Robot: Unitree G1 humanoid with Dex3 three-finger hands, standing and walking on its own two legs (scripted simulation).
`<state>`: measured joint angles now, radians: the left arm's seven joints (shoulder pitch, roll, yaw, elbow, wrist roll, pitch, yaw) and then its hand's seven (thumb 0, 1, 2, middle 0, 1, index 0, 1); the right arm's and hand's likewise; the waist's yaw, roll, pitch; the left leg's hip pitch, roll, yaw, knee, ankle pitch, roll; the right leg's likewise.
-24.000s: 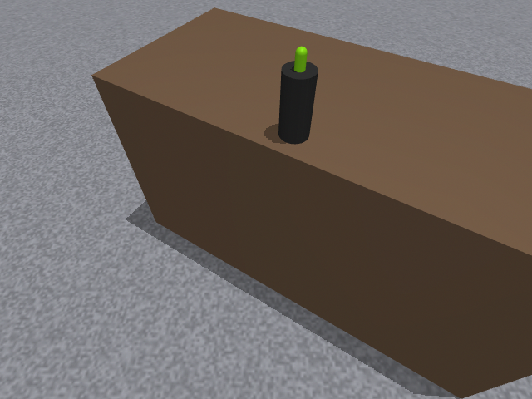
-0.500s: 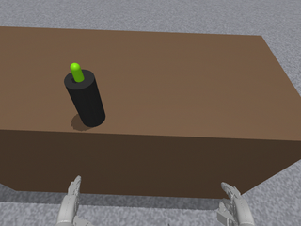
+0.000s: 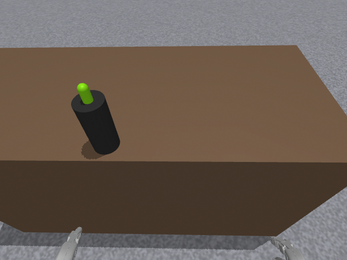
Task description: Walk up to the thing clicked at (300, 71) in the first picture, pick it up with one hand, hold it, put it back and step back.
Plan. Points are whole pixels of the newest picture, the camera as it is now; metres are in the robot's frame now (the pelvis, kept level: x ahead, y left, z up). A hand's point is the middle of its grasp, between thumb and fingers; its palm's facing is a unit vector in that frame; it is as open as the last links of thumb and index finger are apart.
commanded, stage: home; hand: left
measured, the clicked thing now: (95, 118) +0.42 +0.21 +0.09
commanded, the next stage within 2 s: stand in 1.68 s
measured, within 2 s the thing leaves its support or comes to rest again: neither
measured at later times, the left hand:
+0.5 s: hand out of the picture +0.03 +0.25 -0.13, palm faces -0.05 -0.92 -0.38, open 17.5 cm
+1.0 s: hand out of the picture +0.05 +0.25 -0.13, palm faces -0.03 -0.93 -0.36, open 17.4 cm
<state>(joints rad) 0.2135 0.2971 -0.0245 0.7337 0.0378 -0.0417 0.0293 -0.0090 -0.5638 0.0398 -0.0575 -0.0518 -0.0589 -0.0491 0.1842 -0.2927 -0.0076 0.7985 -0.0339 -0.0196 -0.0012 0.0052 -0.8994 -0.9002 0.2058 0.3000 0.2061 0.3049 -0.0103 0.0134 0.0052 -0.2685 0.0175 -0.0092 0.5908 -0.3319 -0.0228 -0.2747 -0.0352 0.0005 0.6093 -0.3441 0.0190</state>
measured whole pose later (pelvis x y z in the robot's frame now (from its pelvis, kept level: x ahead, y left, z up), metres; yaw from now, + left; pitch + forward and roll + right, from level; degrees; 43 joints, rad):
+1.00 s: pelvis -0.02 -0.01 +0.02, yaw +0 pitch -2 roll +0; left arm 0.12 0.35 -0.02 1.14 0.01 -0.02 0.00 0.00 -0.54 0.05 -0.06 -0.06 -0.06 -0.05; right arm 0.14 -0.36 0.02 1.11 -0.02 -0.01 0.00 0.00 -0.90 -0.90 0.20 0.30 0.20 0.30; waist 0.00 0.02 0.04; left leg -0.13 0.03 -0.02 0.34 -0.18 -0.03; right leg -0.12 -0.02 -0.01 0.35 -0.19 0.01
